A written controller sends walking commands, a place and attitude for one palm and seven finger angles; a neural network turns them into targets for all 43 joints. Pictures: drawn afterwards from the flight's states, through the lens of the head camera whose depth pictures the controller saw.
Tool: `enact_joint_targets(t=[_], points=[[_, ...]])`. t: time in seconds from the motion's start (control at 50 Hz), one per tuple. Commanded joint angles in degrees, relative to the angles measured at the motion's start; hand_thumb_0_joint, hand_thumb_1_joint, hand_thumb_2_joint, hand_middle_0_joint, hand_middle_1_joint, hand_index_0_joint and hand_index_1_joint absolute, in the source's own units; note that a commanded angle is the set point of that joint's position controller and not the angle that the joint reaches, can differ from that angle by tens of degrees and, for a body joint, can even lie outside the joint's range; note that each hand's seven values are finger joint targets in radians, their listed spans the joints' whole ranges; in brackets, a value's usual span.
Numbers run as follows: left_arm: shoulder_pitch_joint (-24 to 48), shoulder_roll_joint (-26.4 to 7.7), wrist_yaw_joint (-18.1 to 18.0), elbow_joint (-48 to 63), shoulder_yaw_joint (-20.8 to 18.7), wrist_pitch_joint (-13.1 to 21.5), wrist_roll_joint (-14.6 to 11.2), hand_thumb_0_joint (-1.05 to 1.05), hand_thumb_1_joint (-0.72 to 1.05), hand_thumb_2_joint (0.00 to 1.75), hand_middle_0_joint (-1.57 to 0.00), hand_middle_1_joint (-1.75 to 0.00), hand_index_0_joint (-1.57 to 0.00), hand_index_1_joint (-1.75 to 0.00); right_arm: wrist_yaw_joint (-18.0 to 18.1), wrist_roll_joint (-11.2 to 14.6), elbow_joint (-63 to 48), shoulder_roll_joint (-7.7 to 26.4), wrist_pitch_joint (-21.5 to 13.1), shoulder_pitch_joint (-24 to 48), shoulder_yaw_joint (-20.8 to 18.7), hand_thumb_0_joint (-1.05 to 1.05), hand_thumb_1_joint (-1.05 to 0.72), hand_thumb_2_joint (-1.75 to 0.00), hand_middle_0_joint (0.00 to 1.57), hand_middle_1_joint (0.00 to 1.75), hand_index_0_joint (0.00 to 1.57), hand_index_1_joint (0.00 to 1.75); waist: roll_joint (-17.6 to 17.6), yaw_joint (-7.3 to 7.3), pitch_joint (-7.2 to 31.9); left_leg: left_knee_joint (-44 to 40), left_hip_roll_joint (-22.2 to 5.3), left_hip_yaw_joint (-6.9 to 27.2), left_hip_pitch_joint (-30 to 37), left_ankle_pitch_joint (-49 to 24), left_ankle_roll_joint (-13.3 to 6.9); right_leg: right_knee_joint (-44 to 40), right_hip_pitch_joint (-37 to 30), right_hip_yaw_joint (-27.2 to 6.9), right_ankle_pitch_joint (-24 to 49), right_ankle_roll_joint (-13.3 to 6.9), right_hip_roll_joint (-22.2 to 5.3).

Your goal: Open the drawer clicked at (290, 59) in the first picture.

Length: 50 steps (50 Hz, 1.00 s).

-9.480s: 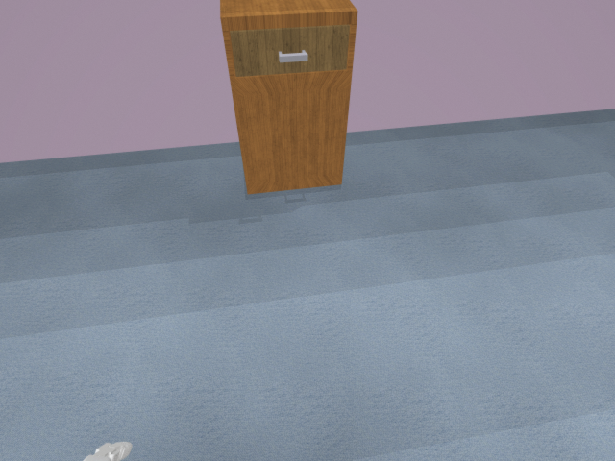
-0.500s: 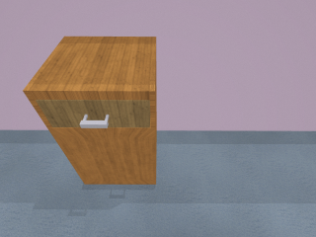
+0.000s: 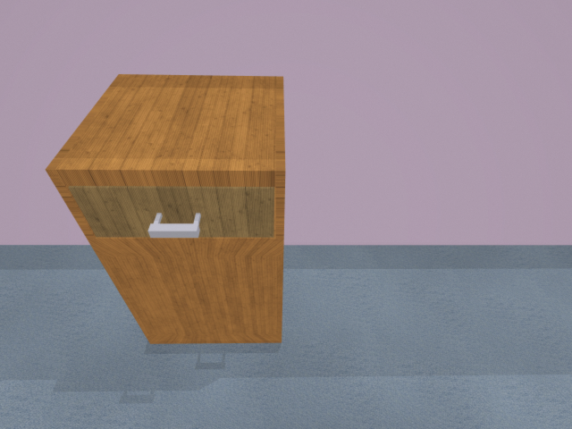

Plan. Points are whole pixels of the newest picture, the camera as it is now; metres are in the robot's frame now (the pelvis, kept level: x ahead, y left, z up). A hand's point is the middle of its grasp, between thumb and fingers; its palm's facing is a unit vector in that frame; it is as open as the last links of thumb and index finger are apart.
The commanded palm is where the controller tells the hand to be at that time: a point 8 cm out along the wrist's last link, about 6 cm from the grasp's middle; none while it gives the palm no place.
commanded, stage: look again from close up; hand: left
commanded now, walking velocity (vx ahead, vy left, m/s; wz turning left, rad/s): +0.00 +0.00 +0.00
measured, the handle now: (176, 223) +0.55 +0.27 -0.09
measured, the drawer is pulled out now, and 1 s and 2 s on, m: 0.00 0.00 0.00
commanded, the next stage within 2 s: raise the hand with hooked fingers in 0.26 s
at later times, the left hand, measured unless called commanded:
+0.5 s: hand out of the picture +0.11 +0.24 -0.11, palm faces -0.07 -0.86 -0.50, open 7.3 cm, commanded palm +0.12 +0.25 -0.05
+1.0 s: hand (118, 369) +0.21 +0.25 -0.03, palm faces +0.06 -0.06 -1.00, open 9.8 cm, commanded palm +0.20 +0.24 +0.02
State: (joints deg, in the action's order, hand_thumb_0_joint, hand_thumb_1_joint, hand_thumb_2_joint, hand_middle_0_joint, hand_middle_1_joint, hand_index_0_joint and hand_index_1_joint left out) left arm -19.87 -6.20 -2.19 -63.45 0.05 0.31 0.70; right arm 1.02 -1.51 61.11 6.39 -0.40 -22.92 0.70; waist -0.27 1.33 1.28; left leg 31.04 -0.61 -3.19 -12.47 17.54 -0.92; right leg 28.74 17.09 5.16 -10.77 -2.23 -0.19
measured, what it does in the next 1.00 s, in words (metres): shifts its weight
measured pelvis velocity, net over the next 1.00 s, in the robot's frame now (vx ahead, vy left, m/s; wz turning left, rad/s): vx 0.05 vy -0.01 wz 0.05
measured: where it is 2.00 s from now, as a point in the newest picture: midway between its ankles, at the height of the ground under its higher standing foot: outside the picture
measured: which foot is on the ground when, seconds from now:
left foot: down 0.00-1.00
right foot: down 0.00-1.00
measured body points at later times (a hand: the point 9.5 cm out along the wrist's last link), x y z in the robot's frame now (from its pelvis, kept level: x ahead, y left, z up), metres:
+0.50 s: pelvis +0.01 +0.03 +0.00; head +0.01 +0.02 +0.45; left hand +0.11 +0.28 -0.08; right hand +0.05 -0.21 -0.14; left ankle -0.01 +0.11 -0.73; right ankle +0.05 -0.09 -0.73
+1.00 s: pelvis +0.05 -0.01 -0.04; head +0.10 -0.03 +0.40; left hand +0.21 +0.25 +0.02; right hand +0.35 -0.18 -0.10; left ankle -0.01 +0.11 -0.73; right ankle +0.06 -0.09 -0.73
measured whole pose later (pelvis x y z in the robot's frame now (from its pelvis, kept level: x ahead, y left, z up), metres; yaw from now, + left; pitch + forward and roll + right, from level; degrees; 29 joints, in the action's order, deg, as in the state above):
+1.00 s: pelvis +0.05 -0.01 -0.04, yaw +3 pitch +12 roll +1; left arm -26.1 -21.2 -28.1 3.5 0.8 5.5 62.5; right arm -3.5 -5.5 28.2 13.9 3.4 0.1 -0.8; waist -0.4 -8.2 8.3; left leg 50.6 0.7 -1.1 -33.0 29.9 -0.4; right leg 51.9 39.1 0.6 -25.2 -3.5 2.6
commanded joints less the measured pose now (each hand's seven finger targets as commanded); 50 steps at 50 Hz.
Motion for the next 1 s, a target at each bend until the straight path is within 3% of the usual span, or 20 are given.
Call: enact_joint_targets(t=[0.0,0.16,0.32,0.34,0.36,0.38,0.4,0.42,0.44,0.46,0.5,0.52,0.56,0.6,0.66,0.72,0.78,0.82,0.9,0.98], points=[[-2.5,-4.7,-0.3,2.8,-0.9,1.1,0.1,0.00,0.90,0.90,-0.20,-0.30,-0.20,-0.30,0.5,0.2,-1.9,4.4,-1.0,-4.5,-0.8,0.00,-0.90,-0.90,0.20,0.30,0.20,0.30,-3.2,-1.00,-9.4,-12.1,-5.3,7.9,-11.5,4.5,-1.8,-5.3,-2.1,-7.6,-6.8,-1.0,-4.8],[-2.7,-4.6,0.0,3.5,-0.6,1.1,0.0,0.00,0.90,0.90,-0.20,-0.30,-0.20,-0.30,0.6,0.4,-2.2,6.5,-1.8,-2.3,-0.7,0.00,-0.90,-0.90,0.20,0.30,0.20,0.30,0.4,-1.73,-8.2,-15.1,-5.8,8.6,-10.1,1.3,-2.0,-4.0,-6.5,-6.5,2.8,0.0,-4.9],[-2.3,-4.9,-0.1,3.4,-0.6,1.0,0.1,0.00,0.90,0.90,-0.20,-0.30,-0.20,-0.30,0.7,0.5,-1.0,7.0,-2.0,-1.3,-0.5,0.00,-0.90,-0.90,0.20,0.30,0.20,0.30,-0.8,-1.38,-6.5,-15.7,-6.0,7.7,-5.6,-3.6,-1.8,-4.2,-6.7,-6.2,4.7,0.4,-5.3],[-5.7,-8.1,-2.4,1.1,0.0,0.7,0.4,0.00,0.90,0.90,-0.20,-0.30,-0.20,-0.30,0.3,1.6,-5.3,9.4,-1.9,6.6,-1.0,0.00,-0.90,-0.90,0.20,0.30,0.20,0.30,4.6,-4.16,-11.3,-6.2,-7.3,2.9,-8.0,-7.2,-0.4,-3.4,-2.4,-7.4,10.1,1.0,-7.5],[45.9,-27.0,-2.6,86.2,0.0,10.3,10.6,0.00,0.88,0.89,-0.20,-0.32,-0.20,-0.32,2.7,4.4,-25.5,17.9,-9.5,8.2,0.0,0.00,-0.90,-0.90,0.20,0.30,0.20,0.30,-12.9,4.09,17.4,-12.7,-1.1,5.7,3.8,-5.8,-1.6,3.2,-9.8,-9.9,2.9,0.1,0.7],[19.9,-22.8,-7.0,71.6,-1.0,5.5,12.1,0.00,0.85,0.88,-0.20,-0.33,-0.20,-0.33,4.7,4.4,-23.3,14.4,-15.9,13.8,0.2,0.00,-0.90,-0.90,0.20,0.30,0.20,0.30,-18.9,-2.46,11.5,-15.7,-3.3,7.0,4.1,-4.5,1.1,7.0,-2.8,-4.1,-6.4,-1.5,0.4],[15.9,-17.4,-10.3,69.6,0.9,1.9,8.5,0.00,0.83,0.87,-0.21,-0.34,-0.21,-0.34,5.0,5.1,-20.3,14.5,-18.1,11.7,-1.2,0.00,-0.90,-0.90,0.20,0.30,0.20,0.30,-17.1,-0.85,7.9,-17.1,-3.5,7.7,-2.8,4.2,3.2,9.8,-0.2,-1.5,-8.9,-0.4,0.9],[-2.3,-7.2,-11.1,57.9,6.5,-3.3,10.4,0.00,0.81,0.86,-0.21,-0.36,-0.21,-0.36,5.0,5.8,-18.3,10.9,-18.2,9.8,-0.8,0.00,-0.90,-0.90,0.20,0.30,0.20,0.30,-11.3,-1.16,4.2,-15.7,-3.0,7.9,-3.5,3.9,3.3,8.7,4.5,-1.7,-8.8,0.1,1.1],[4.8,-7.0,-11.1,69.1,9.0,-2.5,11.5,0.00,0.78,0.85,-0.21,-0.37,-0.21,-0.37,4.6,5.6,-22.4,12.0,-19.3,11.2,-0.8,0.00,-0.90,-0.90,0.20,0.30,0.20,0.30,-10.2,-0.61,0.1,-13.7,-2.1,8.0,-5.3,5.4,2.2,7.1,5.0,-2.7,-7.1,0.5,0.6],[3.3,-9.8,-12.1,70.7,7.9,-1.8,16.3,0.00,0.76,0.84,-0.21,-0.39,-0.21,-0.39,4.6,4.7,-22.9,14.0,-20.1,12.7,-1.5,0.00,-0.90,-0.90,0.20,0.30,0.20,0.30,-7.9,-0.74,1.7,-10.8,-2.1,8.3,-5.0,5.9,1.5,5.8,6.4,-4.6,-6.7,0.1,1.3],[1.9,-11.2,-14.8,69.8,9.0,-1.7,26.2,0.00,0.71,0.82,-0.21,-0.42,-0.21,-0.42,3.3,2.2,-26.9,15.6,-19.6,13.8,-1.5,0.00,-0.90,-0.90,0.20,0.30,0.20,0.30,-1.5,0.65,-1.2,-6.6,-0.6,10.9,-10.5,7.7,0.3,5.5,9.6,-7.0,-9.5,-0.5,1.9],[3.3,-10.9,-16.2,67.4,9.7,-1.8,32.0,0.00,0.69,0.81,-0.22,-0.43,-0.22,-0.43,2.5,1.1,-28.8,15.5,-18.4,14.3,-2.0,0.00,-0.90,-0.90,0.20,0.30,0.20,0.30,5.6,1.55,-2.2,-4.8,0.0,11.5,-12.8,9.8,-0.2,4.5,11.9,-8.0,-13.6,-0.7,2.2],[-10.3,-8.8,-18.8,59.9,8.7,-2.1,41.2,0.00,0.64,0.79,-0.22,-0.47,-0.22,-0.47,0.5,-0.6,-33.2,15.7,-14.6,16.9,-4.0,0.00,-0.90,-0.90,0.20,0.30,0.20,0.30,13.7,-2.27,-3.8,-1.8,1.6,8.2,-15.9,8.7,0.1,2.1,12.2,-8.7,-20.9,-1.5,2.6],[-23.5,-9.2,-19.9,54.2,6.3,-1.9,48.5,0.00,0.60,0.77,-0.22,-0.50,-0.22,-0.50,-2.0,-0.6,-35.8,15.4,-8.7,18.8,-4.5,0.00,-0.90,-0.90,0.20,0.30,0.20,0.30,16.8,-6.49,-2.5,-0.1,2.6,4.6,-17.9,2.0,0.5,0.8,9.0,-11.6,-18.2,-2.9,3.0],[-21.6,-12.6,-21.2,60.8,2.9,1.7,55.7,0.00,0.53,0.74,-0.23,-0.54,-0.23,-0.54,-4.3,-0.2,-40.8,14.2,-2.0,23.8,-3.7,0.00,-0.90,-0.90,0.20,0.30,0.20,0.30,15.1,-8.84,4.5,1.2,3.0,2.6,-18.7,-7.1,1.5,6.1,3.4,-12.2,-3.1,-3.5,2.7],[-17.3,-18.4,-25.2,69.5,-2.7,3.6,60.6,0.00,0.46,0.71,-0.23,-0.58,-0.23,-0.58,-5.4,-0.8,-42.9,13.0,1.2,26.0,-3.6,0.00,-0.90,-0.90,0.20,0.30,0.20,0.30,1.9,-10.73,9.0,3.0,2.9,2.7,-16.7,-11.5,1.7,9.9,2.8,-13.9,4.1,-4.2,3.1],[-6.3,-20.8,-29.5,79.0,-4.2,4.5,64.0,0.00,0.39,0.68,-0.24,-0.63,-0.24,-0.63,-5.3,-2.0,-43.0,12.1,2.4,23.4,-4.3,0.00,-0.90,-0.90,0.20,0.30,0.20,0.30,-9.5,-8.54,20.7,8.9,2.1,4.0,-8.1,-21.7,1.1,14.1,7.4,-16.4,11.5,-4.5,3.6],[1.8,-22.3,-31.1,85.2,-4.2,5.3,64.4,0.00,0.34,0.66,-0.24,-0.66,-0.24,-0.66,-4.3,-2.8,-41.8,12.2,2.7,22.1,-4.6,0.00,-0.90,-0.90,0.20,0.30,0.20,0.30,-8.7,-5.97,24.7,12.7,2.1,4.9,-5.4,-21.7,0.7,15.1,11.8,-17.8,10.1,-4.0,3.5],[8.3,-20.4,-30.2,86.3,-1.1,7.6,62.3,0.00,0.25,0.62,-0.25,-0.72,-0.25,-0.72,-3.6,-3.6,-39.7,12.9,1.8,21.7,-4.4,0.00,-0.90,-0.90,0.20,0.30,0.20,0.30,-5.8,-1.41,20.9,18.1,2.6,5.3,-6.8,-17.1,-0.4,15.5,20.5,-16.9,6.5,-3.3,2.9],[1.8,-20.3,-26.7,77.6,-1.1,6.3,60.7,0.00,0.15,0.58,-0.25,-0.78,-0.25,-0.78,-3.9,-3.5,-39.5,12.9,2.1,22.2,-4.0,0.00,-0.90,-0.90,0.20,0.30,0.20,0.30,3.5,-2.38,18.0,16.1,3.3,4.9,-13.7,-14.7,-1.3,14.1,11.8,-15.0,14.2,-1.4,2.0]])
